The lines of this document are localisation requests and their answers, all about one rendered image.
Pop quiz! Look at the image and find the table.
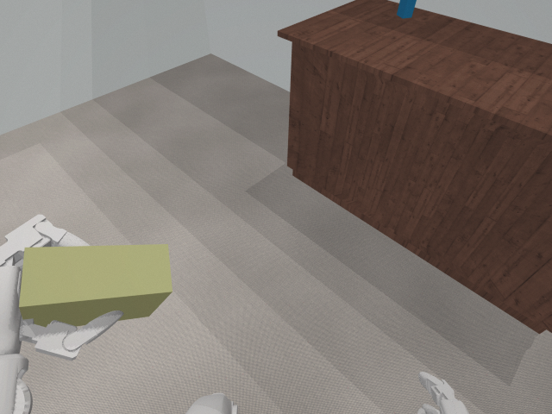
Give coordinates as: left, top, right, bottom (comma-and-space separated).
278, 0, 552, 334

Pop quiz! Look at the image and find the robot left thigh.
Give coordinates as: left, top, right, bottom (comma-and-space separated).
186, 395, 238, 414

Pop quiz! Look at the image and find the right robot hand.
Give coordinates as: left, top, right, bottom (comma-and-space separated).
417, 372, 469, 414

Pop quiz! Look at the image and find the left robot forearm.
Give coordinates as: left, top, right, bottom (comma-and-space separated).
0, 354, 33, 414

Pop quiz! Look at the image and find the left robot hand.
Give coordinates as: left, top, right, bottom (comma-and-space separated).
0, 215, 124, 361

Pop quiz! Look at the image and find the sponge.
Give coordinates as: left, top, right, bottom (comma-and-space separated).
19, 244, 173, 327

